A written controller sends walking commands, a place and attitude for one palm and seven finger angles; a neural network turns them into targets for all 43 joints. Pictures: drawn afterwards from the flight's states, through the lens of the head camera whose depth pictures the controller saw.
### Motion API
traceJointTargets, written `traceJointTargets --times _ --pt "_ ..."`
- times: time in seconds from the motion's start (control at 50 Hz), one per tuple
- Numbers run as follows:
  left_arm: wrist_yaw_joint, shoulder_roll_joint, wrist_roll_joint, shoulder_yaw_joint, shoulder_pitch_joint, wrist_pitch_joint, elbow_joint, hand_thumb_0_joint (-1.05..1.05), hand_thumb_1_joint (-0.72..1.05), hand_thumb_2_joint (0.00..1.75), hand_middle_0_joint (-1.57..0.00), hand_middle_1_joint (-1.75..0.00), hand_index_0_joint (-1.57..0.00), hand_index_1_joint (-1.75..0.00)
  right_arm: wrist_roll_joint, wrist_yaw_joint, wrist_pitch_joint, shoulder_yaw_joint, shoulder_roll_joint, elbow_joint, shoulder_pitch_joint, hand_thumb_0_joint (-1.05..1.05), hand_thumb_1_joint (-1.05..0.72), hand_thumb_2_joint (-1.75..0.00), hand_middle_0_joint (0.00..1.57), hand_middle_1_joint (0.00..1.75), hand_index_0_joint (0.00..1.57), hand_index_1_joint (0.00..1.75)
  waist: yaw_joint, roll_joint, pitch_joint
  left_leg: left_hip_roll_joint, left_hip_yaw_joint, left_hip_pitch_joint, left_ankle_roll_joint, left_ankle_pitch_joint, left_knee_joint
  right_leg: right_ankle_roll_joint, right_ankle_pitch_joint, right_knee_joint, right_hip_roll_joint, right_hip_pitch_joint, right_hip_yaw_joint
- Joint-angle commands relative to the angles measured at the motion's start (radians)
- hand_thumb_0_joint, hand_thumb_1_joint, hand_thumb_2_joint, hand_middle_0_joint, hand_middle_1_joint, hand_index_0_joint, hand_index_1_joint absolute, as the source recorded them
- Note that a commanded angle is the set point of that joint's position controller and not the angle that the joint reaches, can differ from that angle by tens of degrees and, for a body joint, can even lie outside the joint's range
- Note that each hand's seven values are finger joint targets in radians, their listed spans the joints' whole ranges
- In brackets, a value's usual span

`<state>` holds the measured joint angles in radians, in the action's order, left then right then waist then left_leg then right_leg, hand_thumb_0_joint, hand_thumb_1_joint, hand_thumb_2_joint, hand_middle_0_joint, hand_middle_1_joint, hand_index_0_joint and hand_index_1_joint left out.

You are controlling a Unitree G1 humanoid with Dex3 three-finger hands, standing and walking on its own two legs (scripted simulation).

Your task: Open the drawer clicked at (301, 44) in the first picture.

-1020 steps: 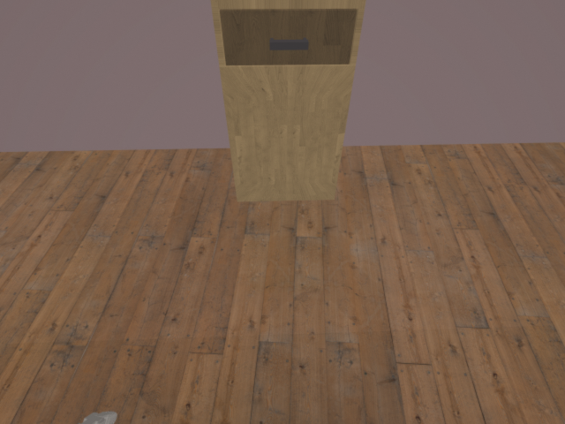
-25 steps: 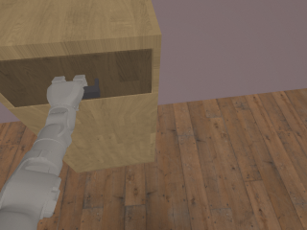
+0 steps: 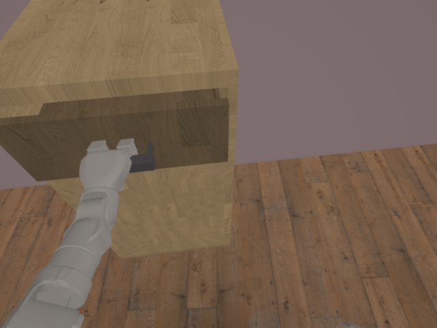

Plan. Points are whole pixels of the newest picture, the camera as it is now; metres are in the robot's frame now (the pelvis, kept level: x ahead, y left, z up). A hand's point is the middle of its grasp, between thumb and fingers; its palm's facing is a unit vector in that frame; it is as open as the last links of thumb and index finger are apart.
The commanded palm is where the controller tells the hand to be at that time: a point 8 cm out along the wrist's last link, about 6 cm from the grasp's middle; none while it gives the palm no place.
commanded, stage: pull the drawer open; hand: left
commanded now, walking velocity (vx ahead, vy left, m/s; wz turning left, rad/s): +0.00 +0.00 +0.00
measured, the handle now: (122, 157) +0.44 +0.21 +0.05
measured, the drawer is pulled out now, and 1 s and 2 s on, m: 0.05 0.18 0.29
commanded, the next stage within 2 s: none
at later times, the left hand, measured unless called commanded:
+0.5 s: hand (113, 210) +0.33 +0.21 +0.02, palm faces +0.00 -0.06 -1.00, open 5.6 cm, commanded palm +0.29 +0.22 +0.08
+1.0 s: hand (109, 243) +0.27 +0.20 +0.02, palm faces +0.01 -0.09 -1.00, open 5.7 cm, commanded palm +0.23 +0.21 +0.08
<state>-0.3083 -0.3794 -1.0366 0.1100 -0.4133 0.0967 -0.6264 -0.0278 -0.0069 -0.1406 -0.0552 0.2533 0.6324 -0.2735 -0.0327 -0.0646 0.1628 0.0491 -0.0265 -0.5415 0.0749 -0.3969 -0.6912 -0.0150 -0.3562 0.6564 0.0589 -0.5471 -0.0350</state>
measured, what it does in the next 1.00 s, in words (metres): stands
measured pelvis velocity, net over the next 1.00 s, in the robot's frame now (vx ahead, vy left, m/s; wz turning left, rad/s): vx -0.01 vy -0.02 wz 0.00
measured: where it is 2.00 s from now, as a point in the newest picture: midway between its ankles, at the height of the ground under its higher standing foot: outside the picture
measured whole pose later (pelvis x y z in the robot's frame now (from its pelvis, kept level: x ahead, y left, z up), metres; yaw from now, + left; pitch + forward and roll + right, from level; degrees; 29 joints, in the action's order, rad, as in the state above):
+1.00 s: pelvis -0.01 -0.02 +0.00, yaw +0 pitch +8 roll +0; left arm -0.30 -0.36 -1.02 0.12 0.09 0.09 -0.15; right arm -0.02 -0.02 -0.09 -0.03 0.24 0.62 -0.14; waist 0.03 -0.06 0.13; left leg 0.04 -0.03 -0.40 0.05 -0.38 -0.64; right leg -0.04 -0.36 0.66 0.07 -0.44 -0.04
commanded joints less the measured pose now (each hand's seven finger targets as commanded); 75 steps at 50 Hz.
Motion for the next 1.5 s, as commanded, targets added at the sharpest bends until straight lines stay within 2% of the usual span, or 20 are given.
traceJointTargets --times 0.0,0.04,0.16,0.2,0.24,0.3,0.46,0.5,0.6,0.64,0.88,0.9,1.04,1.08,1.16,1.2,1.28,1.32,1.38,1.48 --pt "-0.017 -0.166 0.014 -0.078 -0.197 0.039 0.177 0.0 0.9 0.9 -0.4 -1.35 -0.4 -1.35 0.003 -0.014 0.031 -0.042 0.14 -0.107 0.004 0.0 -0.9 -0.9 0.2 0.3 0.2 0.3 0.026 0.053 0.287 -0.057 0.055 0.239 -0.052 0.686 0.033 -0.028 0.429 -0.024 -0.004 0.156 0.042" --pt "-0.013 -0.131 0.016 -0.048 -0.176 0.042 0.215 0.0 0.9 0.9 -0.4 -1.35 -0.4 -1.35 0.003 -0.014 0.032 -0.038 0.132 -0.114 0.021 0.0 -0.9 -0.9 0.2 0.3 0.2 0.3 0.028 0.041 0.283 -0.053 0.053 0.252 -0.052 0.684 0.034 -0.029 0.435 -0.027 -0.005 0.161 0.042" --pt "0.0 -0.122 0.017 -0.043 -0.122 0.042 0.277 0.0 0.9 0.9 -0.4 -1.35 -0.4 -1.35 0.005 -0.021 0.032 -0.03 0.125 -0.126 0.061 0.0 -0.9 -0.9 0.2 0.3 0.2 0.3 0.041 0.057 0.27 -0.045 0.047 0.244 -0.051 0.647 0.044 -0.031 0.441 -0.032 -0.008 0.192 0.038" --pt "0.001 -0.157 0.014 -0.075 -0.092 0.039 0.272 0.0 0.9 0.9 -0.4 -1.35 -0.4 -1.35 0.004 -0.026 0.031 -0.025 0.125 -0.126 0.074 0.0 -0.9 -0.9 0.2 0.3 0.2 0.3 0.048 0.066 0.249 -0.038 0.043 0.224 -0.048 0.62 0.049 -0.033 0.452 -0.037 -0.01 0.21 0.028" --pt "0.003 -0.128 0.014 -0.051 -0.08 0.034 0.307 0.0 0.9 0.9 -0.4 -1.35 -0.4 -1.35 0.006 -0.027 0.036 -0.023 0.119 -0.132 0.087 0.0 -0.9 -0.9 0.2 0.3 0.2 0.3 0.049 0.059 0.25 -0.037 0.042 0.226 -0.05 0.607 0.054 -0.034 0.447 -0.035 -0.01 0.211 0.03" --pt "0.003 -0.157 0.02 -0.089 0.004 0.026 0.336 0.0 0.9 0.9 -0.4 -1.35 -0.4 -1.35 0.007 -0.027 0.041 -0.021 0.117 -0.139 0.101 0.0 -0.9 -0.9 0.2 0.3 0.2 0.3 0.07 0.057 0.259 -0.032 0.038 0.217 -0.048 0.607 0.056 -0.035 0.474 -0.033 -0.014 0.249 0.021" --pt "-0.004 -0.149 0.024 -0.092 0.089 0.016 0.407 0.0 0.9 0.9 -0.4 -1.35 -0.4 -1.35 0.007 -0.032 0.058 -0.014 0.11 -0.146 0.145 0.0 -0.9 -0.9 0.2 0.3 0.2 0.3 0.075 0.086 0.213 -0.017 0.023 0.175 -0.042 0.491 0.075 -0.03 0.466 -0.046 -0.017 0.276 0.006" --pt "-0.008 -0.185 0.023 -0.134 0.143 0.014 0.42 0.0 0.9 0.9 -0.4 -1.35 -0.4 -1.35 0.008 -0.035 0.062 -0.013 0.108 -0.146 0.156 0.0 -0.9 -0.9 0.2 0.3 0.2 0.3 0.092 0.084 0.231 -0.014 0.021 0.173 -0.044 0.498 0.078 -0.031 0.484 -0.043 -0.02 0.305 -0.004" --pt "-0.014 -0.152 0.031 -0.113 0.218 0.013 0.493 0.0 0.9 0.9 -0.4 -1.35 -0.4 -1.35 0.007 -0.029 0.076 -0.012 0.105 -0.153 0.175 0.0 -0.9 -0.9 0.2 0.3 0.2 0.3 0.093 0.061 0.211 -0.016 0.025 0.188 -0.046 0.518 0.078 -0.031 0.493 -0.042 -0.02 0.292 -0.002" --pt "-0.018 -0.162 0.029 -0.123 0.223 0.017 0.498 0.0 0.9 0.9 -0.4 -1.35 -0.4 -1.35 0.007 -0.03 0.079 -0.011 0.106 -0.149 0.187 0.0 -0.9 -0.9 0.2 0.3 0.2 0.3 0.087 0.088 0.183 -0.013 0.023 0.173 -0.046 0.473 0.083 -0.028 0.479 -0.047 -0.018 0.286 -0.007" --pt "-0.033 -0.164 0.037 -0.155 0.41 0.018 0.619 0.0 0.9 0.9 -0.4 -1.35 -0.4 -1.35 0.012 -0.027 0.097 -0.004 0.095 -0.163 0.247 0.0 -0.9 -0.9 0.2 0.3 0.2 0.3 0.122 0.083 0.184 -0.005 0.023 0.177 -0.053 0.454 0.094 -0.031 0.495 -0.045 -0.022 0.321 -0.029" --pt "-0.035 -0.144 0.032 -0.129 0.395 0.018 0.642 0.0 0.9 0.9 -0.4 -1.35 -0.4 -1.35 0.013 -0.026 0.1 -0.002 0.093 -0.164 0.249 0.0 -0.9 -0.9 0.2 0.3 0.2 0.3 0.111 0.071 0.176 -0.007 0.024 0.187 -0.051 0.453 0.091 -0.03 0.485 -0.044 -0.023 0.302 -0.026" --pt "-0.05 -0.119 0.019 -0.116 0.464 0.028 0.692 0.0 0.9 0.9 -0.4 -1.35 -0.4 -1.35 0.016 -0.017 0.109 0.001 0.086 -0.17 0.27 0.0 -0.9 -0.9 0.2 0.3 0.2 0.3 0.115 0.058 0.134 -0.012 0.032 0.204 -0.054 0.429 0.093 -0.036 0.393 -0.046 -0.013 0.251 -0.011" --pt "-0.054 -0.138 0.022 -0.141 0.492 0.028 0.719 0.0 0.9 0.9 -0.4 -1.35 -0.4 -1.35 0.019 -0.017 0.11 0.0 0.087 -0.172 0.274 0.0 -0.9 -0.9 0.2 0.3 0.2 0.3 0.124 0.059 0.159 -0.012 0.034 0.214 -0.056 0.446 0.091 -0.038 0.408 -0.046 -0.011 0.271 -0.018" --pt "-0.057 -0.108 0.027 -0.125 0.589 0.022 0.773 0.0 0.9 0.9 -0.4 -1.35 -0.4 -1.35 0.021 -0.009 0.117 0.004 0.078 -0.179 0.285 0.0 -0.9 -0.9 0.2 0.3 0.2 0.3 0.129 0.092 0.169 -0.01 0.033 0.209 -0.056 0.472 0.081 -0.032 0.478 -0.031 -0.018 0.291 -0.028" --pt "-0.061 -0.094 0.029 -0.11 0.634 0.018 0.826 0.0 0.9 0.9 -0.4 -1.35 -0.4 -1.35 0.024 -0.003 0.121 0.004 0.076 -0.187 0.292 0.0 -0.9 -0.9 0.2 0.3 0.2 0.3 0.132 0.066 0.18 -0.013 0.034 0.23 -0.056 0.505 0.072 -0.032 0.498 -0.025 -0.022 0.288 -0.029" --pt "-0.071 -0.123 0.028 -0.148 0.7 0.017 0.851 0.0 0.9 0.9 -0.4 -1.35 -0.4 -1.35 0.026 0.003 0.117 0.01 0.077 -0.19 0.309 0.0 -0.9 -0.9 0.2 0.3 0.2 0.3 0.137 0.069 0.131 -0.01 0.039 0.2 -0.06 0.459 0.08 -0.038 0.469 -0.029 -0.016 0.278 -0.037" --pt "-0.075 -0.09 0.021 -0.114 0.727 0.017 0.876 0.0 0.9 0.9 -0.4 -1.35 -0.4 -1.35 0.028 0.009 0.118 0.011 0.07 -0.194 0.311 0.0 -0.9 -0.9 0.2 0.3 0.2 0.3 0.135 0.052 0.118 -0.012 0.039 0.21 -0.057 0.45 0.074 -0.038 0.434 -0.026 -0.016 0.254 -0.028" --pt "-0.085 -0.127 0.017 -0.155 0.741 0.013 0.891 0.0 0.9 0.9 -0.4 -1.35 -0.4 -1.35 0.031 0.008 0.115 0.013 0.074 -0.192 0.318 0.0 -0.9 -0.9 0.2 0.3 0.2 0.3 0.137 0.063 0.111 -0.01 0.039 0.198 -0.06 0.419 0.075 -0.041 0.424 -0.029 -0.012 0.257 -0.039" --pt "-0.096 -0.103 0.004 -0.128 0.734 0.014 0.913 0.0 0.9 0.9 -0.4 -1.35 -0.4 -1.35 0.034 0.009 0.113 0.014 0.072 -0.193 0.33 0.0 -0.9 -0.9 0.2 0.3 0.2 0.3 0.129 0.046 0.09 -0.01 0.046 0.195 -0.059 0.366 0.071 -0.044 0.332 -0.026 -0.005 0.214 -0.032"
